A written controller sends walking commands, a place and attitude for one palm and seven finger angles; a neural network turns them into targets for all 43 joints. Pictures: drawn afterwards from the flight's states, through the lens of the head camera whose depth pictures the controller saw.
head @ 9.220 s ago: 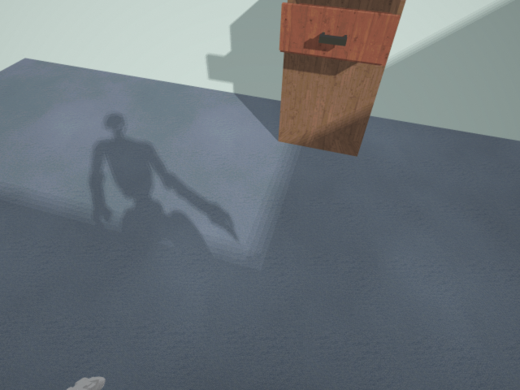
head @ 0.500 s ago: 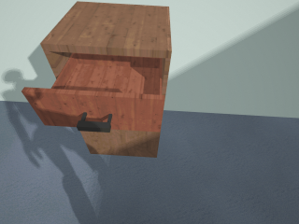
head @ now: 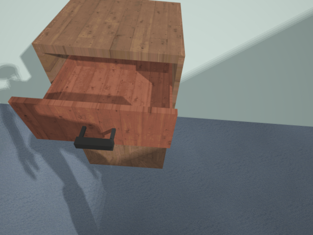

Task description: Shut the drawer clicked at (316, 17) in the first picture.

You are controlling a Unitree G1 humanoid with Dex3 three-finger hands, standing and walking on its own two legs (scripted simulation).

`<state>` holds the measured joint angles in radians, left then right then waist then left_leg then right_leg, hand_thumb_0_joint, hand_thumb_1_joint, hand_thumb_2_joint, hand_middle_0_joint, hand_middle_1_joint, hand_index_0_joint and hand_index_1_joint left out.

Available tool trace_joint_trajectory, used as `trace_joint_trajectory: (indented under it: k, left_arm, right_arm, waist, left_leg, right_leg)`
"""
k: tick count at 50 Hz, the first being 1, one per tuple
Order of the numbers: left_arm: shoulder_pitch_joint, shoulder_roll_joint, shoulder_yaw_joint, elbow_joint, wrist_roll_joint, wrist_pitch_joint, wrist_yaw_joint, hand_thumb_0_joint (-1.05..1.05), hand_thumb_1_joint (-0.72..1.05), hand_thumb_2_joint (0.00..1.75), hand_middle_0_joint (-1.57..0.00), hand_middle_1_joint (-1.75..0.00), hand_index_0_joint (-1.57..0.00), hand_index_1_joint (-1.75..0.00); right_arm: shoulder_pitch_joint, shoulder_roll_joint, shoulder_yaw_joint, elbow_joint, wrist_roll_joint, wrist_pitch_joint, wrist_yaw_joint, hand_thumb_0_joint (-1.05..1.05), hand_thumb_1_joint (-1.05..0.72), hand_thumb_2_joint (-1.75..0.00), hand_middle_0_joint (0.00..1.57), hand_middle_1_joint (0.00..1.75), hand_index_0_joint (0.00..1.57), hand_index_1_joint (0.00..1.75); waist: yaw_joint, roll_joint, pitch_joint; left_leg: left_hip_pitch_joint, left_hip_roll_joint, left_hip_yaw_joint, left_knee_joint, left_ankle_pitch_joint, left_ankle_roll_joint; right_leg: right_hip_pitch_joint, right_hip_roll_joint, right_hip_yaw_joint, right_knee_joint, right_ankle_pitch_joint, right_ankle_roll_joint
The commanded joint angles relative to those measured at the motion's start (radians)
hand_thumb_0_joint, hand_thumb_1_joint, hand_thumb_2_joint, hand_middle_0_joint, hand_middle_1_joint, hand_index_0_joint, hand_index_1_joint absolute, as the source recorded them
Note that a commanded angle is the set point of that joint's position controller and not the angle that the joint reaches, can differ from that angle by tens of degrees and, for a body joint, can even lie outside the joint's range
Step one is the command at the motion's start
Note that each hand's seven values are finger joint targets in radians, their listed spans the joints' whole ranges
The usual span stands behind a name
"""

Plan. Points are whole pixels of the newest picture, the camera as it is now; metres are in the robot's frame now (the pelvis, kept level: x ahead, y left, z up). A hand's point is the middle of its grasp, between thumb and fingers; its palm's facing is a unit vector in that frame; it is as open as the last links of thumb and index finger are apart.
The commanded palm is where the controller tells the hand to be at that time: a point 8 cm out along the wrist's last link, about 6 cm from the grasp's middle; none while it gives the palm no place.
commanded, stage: come to a stop and stand still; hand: left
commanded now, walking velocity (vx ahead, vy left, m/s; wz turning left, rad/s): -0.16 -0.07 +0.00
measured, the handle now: (96, 137) +0.37 +0.20 +0.00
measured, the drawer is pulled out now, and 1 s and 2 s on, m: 0.22 0.22 0.22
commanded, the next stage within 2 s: look again from close up in 0.82 s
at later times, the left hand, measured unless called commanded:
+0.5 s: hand out of the picture +0.05 +0.19 -0.17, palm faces +0.03 -0.97 -0.22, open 7.4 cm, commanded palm none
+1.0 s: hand out of the picture -0.04 +0.21 -0.16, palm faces +0.01 -0.98 -0.21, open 7.4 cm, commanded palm none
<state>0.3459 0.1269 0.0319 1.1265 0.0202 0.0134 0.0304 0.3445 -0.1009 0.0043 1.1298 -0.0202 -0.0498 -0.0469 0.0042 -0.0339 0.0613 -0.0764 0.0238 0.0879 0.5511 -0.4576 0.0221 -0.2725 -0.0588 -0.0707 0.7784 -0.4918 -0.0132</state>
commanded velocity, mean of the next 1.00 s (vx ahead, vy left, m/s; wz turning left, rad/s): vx -0.04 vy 0.00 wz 0.00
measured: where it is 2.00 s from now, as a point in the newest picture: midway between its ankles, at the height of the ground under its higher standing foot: outside the picture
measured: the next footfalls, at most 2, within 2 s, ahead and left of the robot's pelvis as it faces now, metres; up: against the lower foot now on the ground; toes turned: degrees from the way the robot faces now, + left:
none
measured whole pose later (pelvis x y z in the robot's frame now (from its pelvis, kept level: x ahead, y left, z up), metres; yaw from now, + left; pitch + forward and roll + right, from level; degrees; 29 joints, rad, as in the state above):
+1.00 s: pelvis -0.02 +0.03 +0.02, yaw +1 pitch -2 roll +0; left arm 0.33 0.18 -0.03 1.08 0.02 0.00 0.03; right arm 0.28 -0.19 0.01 1.06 -0.01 0.00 0.00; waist 0.01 0.00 0.04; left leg -0.15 -0.03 0.10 0.42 -0.25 0.06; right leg -0.22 -0.08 -0.04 0.44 -0.19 0.05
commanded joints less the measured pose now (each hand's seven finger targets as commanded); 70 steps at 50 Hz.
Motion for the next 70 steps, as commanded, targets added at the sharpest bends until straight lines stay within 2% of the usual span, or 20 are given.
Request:
trace_joint_trajectory:
  k: [1,2,4,6,8,12,17,18,19,20,21,22,24,25,27,29,31,38,55,70]
  left_arm:
    - [0.007,0.047,0.016,-0.078,-0.014,-0.027,0.007,0.00,0.90,0.90,-0.20,-0.30,-0.20,-0.30]
    - [0.085,0.067,0.018,-0.050,-0.014,-0.031,0.008,0.00,0.90,0.90,-0.20,-0.30,-0.20,-0.30]
    - [0.112,0.120,0.012,-0.033,-0.015,-0.033,0.015,0.00,0.90,0.90,-0.20,-0.30,-0.20,-0.30]
    - [0.045,0.131,0.011,-0.044,-0.012,-0.025,0.017,0.00,0.90,0.90,-0.20,-0.30,-0.20,-0.30]
    - [0.016,0.128,0.012,-0.061,-0.009,-0.021,0.021,0.00,0.90,0.90,-0.20,-0.30,-0.20,-0.30]
    - [-0.015,0.131,0.028,-0.110,-0.011,-0.015,0.026,0.00,0.90,0.90,-0.20,-0.30,-0.20,-0.30]
    - [-0.093,0.105,0.028,-0.164,-0.005,0.000,0.023,0.00,0.90,0.90,-0.20,-0.30,-0.20,-0.30]
    - [0.027,0.171,0.029,-0.109,-0.009,-0.025,0.045,0.00,0.90,0.90,-0.20,-0.30,-0.20,-0.30]
    - [0.069,0.218,0.044,-0.119,0.009,-0.040,0.043,0.00,0.90,0.90,-0.20,-0.30,-0.20,-0.30]
    - [0.056,0.247,0.054,-0.142,-0.001,-0.046,0.040,0.00,0.90,0.90,-0.20,-0.30,-0.20,-0.30]
    - [0.019,0.223,0.034,-0.161,0.007,-0.041,0.037,0.00,0.90,0.90,-0.20,-0.30,-0.20,-0.30]
    - [-0.027,0.198,0.017,-0.183,0.017,-0.031,0.036,0.00,0.90,0.90,-0.20,-0.30,-0.20,-0.30]
    - [-0.132,0.212,0.011,-0.209,0.002,-0.018,0.029,0.00,0.90,0.90,-0.20,-0.30,-0.20,-0.30]
    - [-0.151,0.195,0.007,-0.208,-0.008,-0.011,0.023,0.00,0.90,0.90,-0.20,-0.30,-0.20,-0.30]
    - [-0.145,0.156,0.004,-0.227,-0.005,0.006,0.015,0.00,0.90,0.90,-0.20,-0.30,-0.20,-0.30]
    - [-0.096,0.153,-0.001,-0.214,0.006,0.008,0.010,0.00,0.90,0.90,-0.20,-0.30,-0.20,-0.30]
    - [-0.050,0.144,-0.011,-0.192,0.005,-0.004,0.005,0.00,0.90,0.90,-0.20,-0.30,-0.20,-0.30]
    - [-0.027,0.153,-0.025,-0.165,0.000,-0.020,0.004,0.00,0.90,0.90,-0.20,-0.30,-0.20,-0.30]
    - [0.009,0.134,-0.039,-0.057,-0.011,-0.040,0.012,0.00,0.90,0.90,-0.20,-0.30,-0.20,-0.30]
    - [0.004,0.110,-0.038,-0.038,-0.010,-0.040,0.015,0.00,0.90,0.90,-0.20,-0.30,-0.20,-0.30]
  right_arm:
    - [0.098,-0.144,-0.022,0.006,0.004,0.022,-0.022,0.00,-0.90,-0.90,0.20,0.30,0.20,0.30]
    - [0.072,-0.147,-0.025,-0.013,0.015,0.019,-0.022,0.00,-0.90,-0.90,0.20,0.30,0.20,0.30]
    - [0.064,-0.102,-0.033,-0.031,0.025,0.021,-0.019,0.00,-0.90,-0.90,0.20,0.30,0.20,0.30]
    - [0.075,-0.046,-0.036,-0.021,0.024,0.042,-0.016,0.00,-0.90,-0.90,0.20,0.30,0.20,0.30]
    - [0.086,-0.050,-0.041,-0.018,0.023,0.047,-0.012,0.00,-0.90,-0.90,0.20,0.30,0.20,0.30]
    - [0.060,-0.108,-0.060,-0.042,0.011,0.048,-0.016,0.00,-0.90,-0.90,0.20,0.30,0.20,0.30]
    - [0.017,-0.122,-0.059,-0.070,0.000,0.049,-0.014,0.00,-0.90,-0.90,0.20,0.30,0.20,0.30]
    - [-0.074,-0.233,-0.088,-0.142,0.030,0.035,0.003,0.00,-0.90,-0.90,0.20,0.30,0.20,0.30]
    - [-0.062,-0.208,-0.075,-0.188,0.026,0.030,0.006,0.00,-0.90,-0.90,0.20,0.30,0.20,0.30]
    - [-0.017,-0.122,-0.067,-0.216,0.028,0.023,0.015,0.00,-0.90,-0.90,0.20,0.30,0.20,0.30]
    - [-0.096,-0.106,-0.065,-0.236,0.032,0.038,0.013,0.00,-0.90,-0.90,0.20,0.30,0.20,0.30]
    - [-0.115,-0.094,-0.061,-0.245,0.026,0.049,0.017,0.00,-0.90,-0.90,0.20,0.30,0.20,0.30]
    - [-0.020,-0.088,-0.058,-0.209,0.016,0.061,0.026,0.00,-0.90,-0.90,0.20,0.30,0.20,0.30]
    - [-0.009,-0.128,-0.058,-0.199,0.009,0.058,0.030,0.00,-0.90,-0.90,0.20,0.30,0.20,0.30]
    - [-0.070,-0.213,-0.059,-0.235,-0.007,0.051,0.036,0.00,-0.90,-0.90,0.20,0.30,0.20,0.30]
    - [-0.123,-0.230,-0.057,-0.251,-0.006,0.043,0.038,0.00,-0.90,-0.90,0.20,0.30,0.20,0.30]
    - [-0.130,-0.222,-0.047,-0.250,-0.002,0.035,0.034,0.00,-0.90,-0.90,0.20,0.30,0.20,0.30]
    - [-0.079,-0.212,-0.037,-0.202,0.003,0.035,0.037,0.00,-0.90,-0.90,0.20,0.30,0.20,0.30]
    - [-0.013,-0.169,-0.009,-0.046,0.014,0.017,0.027,0.00,-0.90,-0.90,0.20,0.30,0.20,0.30]
    - [-0.002,-0.138,-0.008,-0.001,0.013,0.019,0.022,0.00,-0.90,-0.90,0.20,0.30,0.20,0.30]
  waist:
    - [0.017,0.178,0.043]
    - [0.045,0.135,-0.012]
    - [0.027,0.068,-0.057]
    - [0.002,-0.073,0.021]
    - [-0.004,-0.109,-0.012]
    - [0.006,0.019,-0.105]
    - [-0.002,0.085,-0.064]
    - [0.040,0.042,-0.171]
    - [0.048,0.043,-0.214]
    - [0.027,-0.103,-0.313]
    - [0.034,-0.119,-0.268]
    - [0.011,-0.076,-0.187]
    - [-0.062,-0.040,-0.124]
    - [-0.063,0.001,-0.055]
    - [-0.028,0.133,0.083]
    - [0.003,0.199,0.127]
    - [0.015,0.109,0.068]
    - [-0.009,0.027,0.036]
    - [-0.006,0.030,-0.005]
    - [-0.005,0.023,0.034]
  left_leg:
    - [0.083,0.178,-0.121,-0.031,1.335,0.076]
    - [0.020,0.138,-0.099,0.017,1.195,0.043]
    - [-0.124,0.055,-0.063,-0.007,0.609,-0.005]
    - [-0.139,0.035,-0.047,-0.040,0.345,-0.024]
    - [-0.119,0.043,-0.047,-0.082,0.376,-0.025]
    - [-0.019,0.091,-0.051,-0.062,0.796,-0.012]
    - [-0.016,0.147,-0.095,-0.108,0.887,0.026]
    - [-0.044,0.168,-0.053,0.122,1.011,-0.008]
    - [-0.157,0.060,-0.006,0.276,0.907,-0.066]
    - [-0.335,-0.025,-0.029,0.330,0.163,-0.066]
    - [-0.362,-0.007,-0.057,0.311,-0.103,-0.043]
    - [-0.305,-0.002,-0.050,0.219,-0.105,-0.039]
    - [-0.080,-0.015,-0.010,-0.033,0.197,-0.042]
    - [-0.054,0.016,-0.042,-0.065,0.231,-0.033]
    - [-0.304,0.153,-0.220,-0.247,0.012,0.029]
    - [-0.389,0.150,-0.249,-0.334,-0.069,0.044]
    - [-0.307,0.123,-0.212,-0.293,0.043,0.041]
    - [-0.210,0.085,-0.174,-0.292,0.049,0.024]
    - [-0.113,0.073,-0.119,-0.239,0.346,0.014]
    - [-0.115,0.076,-0.111,-0.251,0.329,0.009]
  right_leg:
    - [-0.032,0.021,-0.041,-0.244,0.185,-0.014]
    - [0.117,0.013,-0.019,-0.322,0.453,-0.016]
    - [0.247,-0.149,0.120,-0.266,0.989,-0.082]
    - [0.155,-0.181,0.109,-0.255,1.090,-0.100]
    - [0.153,-0.168,0.097,-0.226,1.090,-0.088]
    - [0.133,-0.099,0.072,-0.151,0.952,-0.049]
    - [0.043,-0.032,0.052,-0.137,0.563,-0.028]
    - [0.103,-0.052,0.048,-0.243,0.660,-0.018]
    - [0.304,-0.126,0.116,-0.228,1.185,-0.075]
    - [0.473,-0.278,0.265,-0.183,1.476,-0.203]
    - [0.419,-0.312,0.248,-0.224,1.419,-0.227]
    - [0.275,-0.270,0.189,-0.245,1.244,-0.192]
    - [0.044,-0.176,0.121,-0.264,0.709,-0.111]
    - [-0.063,-0.120,0.105,-0.282,0.393,-0.061]
    - [-0.050,-0.007,0.041,-0.293,0.078,0.000]
    - [0.018,0.013,0.030,-0.233,0.140,-0.002]
    - [0.053,-0.001,0.055,-0.280,0.229,-0.007]
    - [0.037,-0.035,0.100,-0.382,0.227,-0.006]
    - [0.110,-0.068,0.098,-0.390,0.415,-0.007]
    - [0.102,-0.061,0.100,-0.401,0.413,-0.006]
